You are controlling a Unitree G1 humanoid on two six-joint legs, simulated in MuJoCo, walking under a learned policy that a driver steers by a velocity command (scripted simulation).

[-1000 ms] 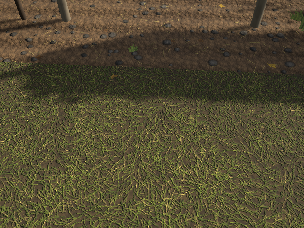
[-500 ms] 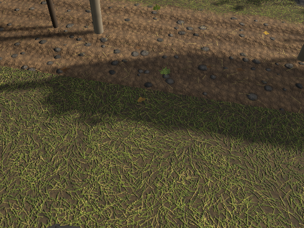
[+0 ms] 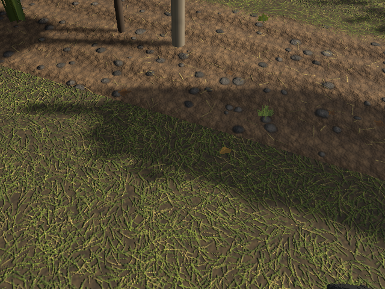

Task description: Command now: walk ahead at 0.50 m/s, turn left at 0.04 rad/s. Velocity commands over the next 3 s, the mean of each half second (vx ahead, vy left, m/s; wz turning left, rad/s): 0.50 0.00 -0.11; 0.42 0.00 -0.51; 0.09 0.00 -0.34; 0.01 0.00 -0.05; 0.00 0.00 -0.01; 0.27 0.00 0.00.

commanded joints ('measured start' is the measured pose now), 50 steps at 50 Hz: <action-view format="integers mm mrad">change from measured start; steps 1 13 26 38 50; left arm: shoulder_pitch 5 -175 -506 -195 -114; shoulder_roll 166 77 34 103 156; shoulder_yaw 46 36 16 45 66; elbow -41 -127 -259 -240 -256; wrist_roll -2 23 8 14 4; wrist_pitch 6 -3 2 -6 55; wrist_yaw -8 -10 -67 -41 10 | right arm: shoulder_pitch -70 198 342 111 -69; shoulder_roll -68 -124 -142 -155 -143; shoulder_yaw -21 -54 -60 -58 -49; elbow -69 73 221 68 -58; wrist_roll -4 -24 -24 -26 -26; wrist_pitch -16 -44 -36 -101 -43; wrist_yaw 18 15 -28 -6 -4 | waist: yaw -19 -46 -143 -57 -49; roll -86 41 30 -10 -144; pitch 102 -10 129 -25 -33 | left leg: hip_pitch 95 512 731 -56 251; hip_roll -32 139 178 21 -130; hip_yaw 49 -183 104 -51 -43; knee -122 -462 -439 518 -167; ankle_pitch -118 51 263 -319 41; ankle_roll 42 208 129 16 -30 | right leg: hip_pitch -33 -639 -644 117 -89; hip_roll -296 -150 -64 -204 -87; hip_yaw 218 111 60 419 403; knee -120 664 206 -139 48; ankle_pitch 107 187 381 389 464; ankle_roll -174 -29 -69 -312 -150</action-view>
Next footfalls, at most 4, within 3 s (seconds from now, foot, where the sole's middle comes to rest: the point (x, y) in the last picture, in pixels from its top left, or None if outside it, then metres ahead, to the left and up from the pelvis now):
0.06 left None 0.18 0.13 -0.77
0.64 right None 0.48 -0.09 -0.77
1.06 left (208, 232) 0.76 0.01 -0.77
1.44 right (255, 284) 0.57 -0.16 -0.77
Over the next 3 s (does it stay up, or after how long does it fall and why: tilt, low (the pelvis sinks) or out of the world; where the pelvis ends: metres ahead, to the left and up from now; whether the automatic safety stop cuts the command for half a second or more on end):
stays up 0.75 -0.09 0.01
